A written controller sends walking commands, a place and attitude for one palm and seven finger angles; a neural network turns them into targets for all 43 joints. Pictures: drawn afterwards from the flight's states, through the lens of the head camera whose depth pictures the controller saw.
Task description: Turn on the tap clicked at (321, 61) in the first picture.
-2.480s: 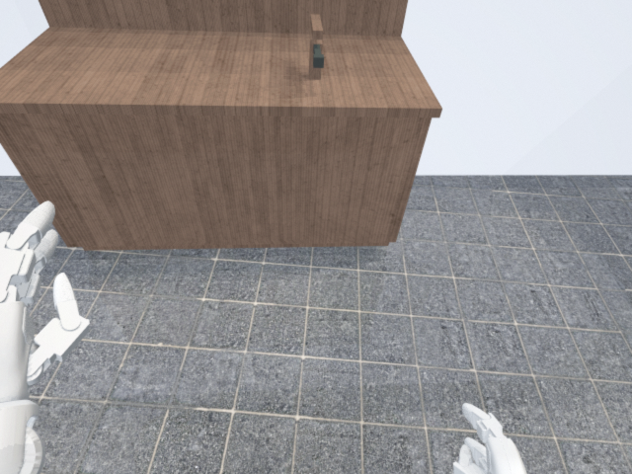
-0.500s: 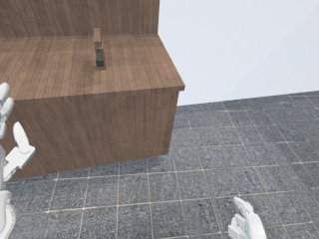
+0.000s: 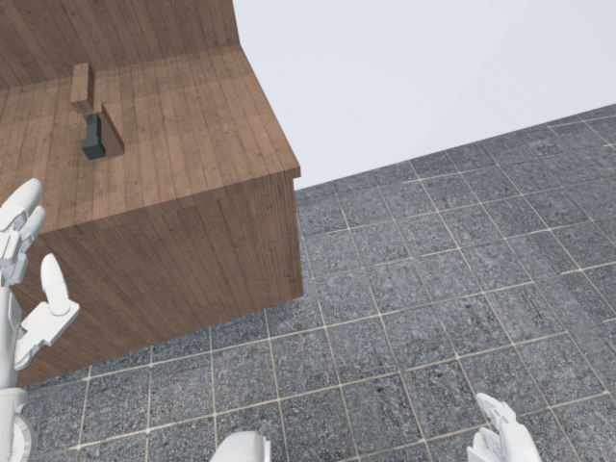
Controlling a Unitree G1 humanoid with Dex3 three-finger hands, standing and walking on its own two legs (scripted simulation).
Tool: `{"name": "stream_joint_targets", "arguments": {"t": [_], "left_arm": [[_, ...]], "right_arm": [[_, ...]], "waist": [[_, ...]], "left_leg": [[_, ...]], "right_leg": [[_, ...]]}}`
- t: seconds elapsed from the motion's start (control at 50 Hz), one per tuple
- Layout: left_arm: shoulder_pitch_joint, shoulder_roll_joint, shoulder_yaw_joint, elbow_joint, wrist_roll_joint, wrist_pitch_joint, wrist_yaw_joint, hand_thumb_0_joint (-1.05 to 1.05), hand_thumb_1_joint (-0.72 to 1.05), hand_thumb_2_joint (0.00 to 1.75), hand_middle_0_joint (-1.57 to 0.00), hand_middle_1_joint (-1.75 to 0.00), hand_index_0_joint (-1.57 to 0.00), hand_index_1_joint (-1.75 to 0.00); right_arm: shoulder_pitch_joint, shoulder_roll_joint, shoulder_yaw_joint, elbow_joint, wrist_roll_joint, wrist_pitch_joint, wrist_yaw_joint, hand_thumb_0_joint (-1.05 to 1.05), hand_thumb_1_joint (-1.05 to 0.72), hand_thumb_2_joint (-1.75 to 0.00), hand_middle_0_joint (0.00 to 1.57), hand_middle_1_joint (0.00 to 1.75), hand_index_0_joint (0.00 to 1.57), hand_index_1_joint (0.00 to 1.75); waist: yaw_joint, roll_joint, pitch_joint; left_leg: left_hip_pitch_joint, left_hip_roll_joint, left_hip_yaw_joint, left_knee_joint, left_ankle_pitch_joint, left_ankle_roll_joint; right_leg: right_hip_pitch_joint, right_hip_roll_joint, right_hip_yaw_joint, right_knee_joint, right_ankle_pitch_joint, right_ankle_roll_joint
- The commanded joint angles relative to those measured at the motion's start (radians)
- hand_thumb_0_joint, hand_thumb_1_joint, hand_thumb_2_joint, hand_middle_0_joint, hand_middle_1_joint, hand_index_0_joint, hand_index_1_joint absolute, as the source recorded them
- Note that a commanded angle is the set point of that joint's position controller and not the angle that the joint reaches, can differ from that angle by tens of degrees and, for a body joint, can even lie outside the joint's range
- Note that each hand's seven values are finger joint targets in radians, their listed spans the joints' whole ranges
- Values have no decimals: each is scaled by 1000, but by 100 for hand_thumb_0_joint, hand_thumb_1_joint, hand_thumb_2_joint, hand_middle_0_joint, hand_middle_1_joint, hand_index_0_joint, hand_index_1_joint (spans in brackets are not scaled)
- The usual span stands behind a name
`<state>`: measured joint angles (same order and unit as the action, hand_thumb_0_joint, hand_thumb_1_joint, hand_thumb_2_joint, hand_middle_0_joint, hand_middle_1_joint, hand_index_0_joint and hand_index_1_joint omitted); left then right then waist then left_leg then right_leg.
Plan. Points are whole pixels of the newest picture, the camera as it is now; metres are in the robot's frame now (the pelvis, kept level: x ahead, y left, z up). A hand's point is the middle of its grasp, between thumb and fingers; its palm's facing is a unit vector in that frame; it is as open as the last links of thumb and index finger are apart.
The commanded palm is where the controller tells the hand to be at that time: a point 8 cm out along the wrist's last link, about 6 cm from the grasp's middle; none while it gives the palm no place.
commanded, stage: take the last steps up to it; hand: left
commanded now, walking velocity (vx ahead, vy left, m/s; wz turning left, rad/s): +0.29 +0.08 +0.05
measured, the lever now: (93, 148) +0.60 +0.41 +0.05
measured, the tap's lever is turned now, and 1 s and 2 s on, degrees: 0 0 0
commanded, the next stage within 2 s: come to a stop and stand still in 0.60 s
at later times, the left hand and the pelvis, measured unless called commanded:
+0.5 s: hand (90, 205) +0.34 +0.24 +0.19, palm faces +0.39 -0.82 -0.42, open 7.4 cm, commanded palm +0.28 +0.29 +0.18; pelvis +0.12 +0.01 +0.00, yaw -1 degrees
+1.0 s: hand (117, 159) +0.41 +0.24 +0.18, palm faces +0.36 -0.83 -0.43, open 7.4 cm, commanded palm +0.36 +0.28 +0.18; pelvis +0.19 +0.01 +0.00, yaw -2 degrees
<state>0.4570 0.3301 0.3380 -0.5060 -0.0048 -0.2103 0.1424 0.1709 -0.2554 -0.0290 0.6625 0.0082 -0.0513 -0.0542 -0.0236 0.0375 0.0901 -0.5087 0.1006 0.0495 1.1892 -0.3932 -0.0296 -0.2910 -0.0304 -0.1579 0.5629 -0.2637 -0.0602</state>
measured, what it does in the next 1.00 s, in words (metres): walks ahead: left foot, then right foot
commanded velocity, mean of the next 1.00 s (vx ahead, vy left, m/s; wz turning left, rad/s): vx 0.09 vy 0.04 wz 0.02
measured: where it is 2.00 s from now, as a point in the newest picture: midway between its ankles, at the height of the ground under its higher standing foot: outside the picture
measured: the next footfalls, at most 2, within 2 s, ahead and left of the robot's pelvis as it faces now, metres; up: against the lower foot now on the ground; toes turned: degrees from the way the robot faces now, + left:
left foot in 0.24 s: +0.17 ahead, +0.13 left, +0.00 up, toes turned +8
right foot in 0.56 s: +0.20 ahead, -0.11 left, +0.00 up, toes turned -8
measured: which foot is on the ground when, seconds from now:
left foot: up 0.00-0.22, down 0.24-0.58, up 0.60-0.88, down 0.90-1.00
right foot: down 0.00-0.26, up 0.28-0.54, down 0.56-0.94, up 0.96-1.00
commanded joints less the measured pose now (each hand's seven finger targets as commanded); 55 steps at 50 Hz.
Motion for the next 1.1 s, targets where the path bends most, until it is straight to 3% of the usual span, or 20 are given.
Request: {"name": "stream_joint_targets", "arguments": {"t": [0.0,0.08,0.18,0.2,0.24,0.28,0.32,0.38,0.5,0.54,0.56,0.58,0.6,0.66,0.7,0.8,0.86,0.88,0.92,1.08], "left_arm": [[37,264,240,-242,-17,-95,42,0,90,90,-20,-30,-20,-30],[61,208,202,-202,-32,-83,48,0,90,90,-20,-30,-20,-30],[-70,186,123,-148,-26,-68,47,0,90,90,-20,-30,-20,-30],[-122,179,94,-154,-23,-68,40,0,90,90,-20,-30,-20,-30],[-164,177,96,-158,-25,-83,40,0,90,90,-20,-30,-20,-30],[-205,221,97,-147,-8,-82,36,0,90,90,-20,-30,-20,-30],[-225,229,105,-232,-6,-90,32,0,90,90,-20,-30,-20,-30],[-79,195,116,-285,-19,-72,31,0,90,90,-20,-30,-20,-30],[-32,184,148,-174,-24,-52,38,0,90,90,-20,-30,-20,-30],[-60,197,150,-114,-14,-51,39,0,90,90,-20,-30,-20,-30],[-73,221,155,-91,-11,-45,41,0,90,90,-20,-30,-20,-30],[-99,233,159,-64,-18,-37,41,0,90,90,-20,-30,-20,-30],[-143,209,132,-61,-24,-37,30,0,90,90,-20,-30,-20,-30],[-80,198,128,-44,-7,-67,28,0,90,90,-20,-30,-20,-30],[-107,199,118,-114,-4,-89,28,0,90,90,-20,-30,-20,-30],[14,239,173,-261,-15,-87,55,0,90,90,-20,-30,-20,-30],[20,229,172,-322,-27,-74,59,0,90,90,-20,-30,-20,-30],[8,239,176,-341,-31,-75,61,0,90,90,-20,-30,-20,-30],[39,229,168,-297,-28,-79,51,0,90,90,-20,-30,-20,-30],[15,171,97,-250,-36,-24,24,0,90,90,-20,-30,-20,-30]], "right_arm": [[-65,-34,-24,-184,-4,-43,-5,0,-90,-90,20,30,20,30],[-32,-30,-28,-212,-6,-53,-4,0,-90,-90,20,30,20,30],[-4,-53,-34,-214,-3,-54,-21,0,-90,-90,20,30,20,30],[-4,-70,-39,-218,4,-55,-28,0,-90,-90,20,30,20,30],[-10,-80,-29,-229,6,-59,-25,0,-90,-90,20,30,20,30],[-36,-46,-2,-217,-15,-73,-26,0,-90,-90,20,30,20,30],[-32,-50,-15,-198,-7,-85,-22,0,-90,-90,20,30,20,30],[-14,-57,-22,-194,-4,-101,-9,0,-90,-90,20,30,20,30],[-21,-50,-10,-187,-1,-99,-9,0,-90,-90,20,30,20,30],[-14,-39,-12,-180,1,-84,-16,0,-90,-90,20,30,20,30],[-11,-18,-7,-186,0,-75,-16,0,-90,-90,20,30,20,30],[-46,-23,-4,-190,-1,-79,-14,0,-90,-90,20,30,20,30],[-44,-43,-20,-178,2,-79,-7,0,-90,-90,20,30,20,30],[-59,-24,9,-153,-6,-56,-8,0,-90,-90,20,30,20,30],[-86,-20,12,-169,-9,-50,-11,0,-90,-90,20,30,20,30],[-82,-27,-10,-226,-13,-64,-21,0,-90,-90,20,30,20,30],[-42,-37,-19,-241,-12,-51,-26,0,-90,-90,20,30,20,30],[-38,-57,-28,-245,-6,-50,-28,0,-90,-90,20,30,20,30],[-12,-69,-41,-251,-3,-59,-15,0,-90,-90,20,30,20,30],[-6,-70,-23,-216,-13,-97,17,0,-90,-90,20,30,20,30]], "waist": [[13,-130,-217],[37,-149,-214],[14,-106,-163],[2,-15,-126],[11,236,-135],[5,234,-77],[20,159,-99],[31,182,-187],[19,134,-210],[12,-37,-212],[6,-253,-220],[28,-352,-182],[19,-352,-168],[17,-170,-137],[15,-145,-173],[47,-146,-230],[22,-56,-279],[25,33,-302],[42,204,-293],[14,173,-250]], "left_leg": [[-31,31,-2,-253,71,2],[48,-16,86,-482,108,22],[291,-40,110,-701,193,44],[357,-7,40,-745,150,65],[485,256,-399,-897,170,215],[343,314,-496,-982,41,269],[375,269,-366,-916,159,263],[372,179,-146,-863,336,213],[276,139,-31,-752,237,130],[166,65,30,-562,94,86],[23,-38,89,-376,-31,45],[-96,-80,44,-187,-171,24],[-119,-69,-38,-49,-141,19],[-114,-26,-45,-77,-28,6],[-12,-39,-2,-254,8,6],[120,-84,54,-565,111,11],[315,-67,32,-762,438,11],[410,23,-39,-765,740,39],[511,228,-238,-779,1114,145],[443,185,-128,-824,766,120]], "right_leg": [[213,-266,203,-226,386,-101],[233,-255,220,-216,317,-106],[84,-193,192,-126,19,-41],[-15,-165,177,-39,-61,-17],[-238,11,68,316,-324,53],[-279,-31,149,541,-313,52],[-292,-50,151,493,-269,62],[-159,-28,79,317,-179,71],[77,30,-18,-29,-44,81],[189,-73,148,-154,47,30],[258,-247,437,-211,128,-48],[266,-372,611,-272,194,-124],[236,-379,614,-286,184,-131],[231,-303,341,-207,495,-109],[237,-260,202,-164,676,-66],[320,-241,190,-109,782,-52],[262,-170,159,-13,659,12],[192,-101,125,58,515,54],[-35,2,121,219,-268,75],[4,46,96,55,-136,79]]}}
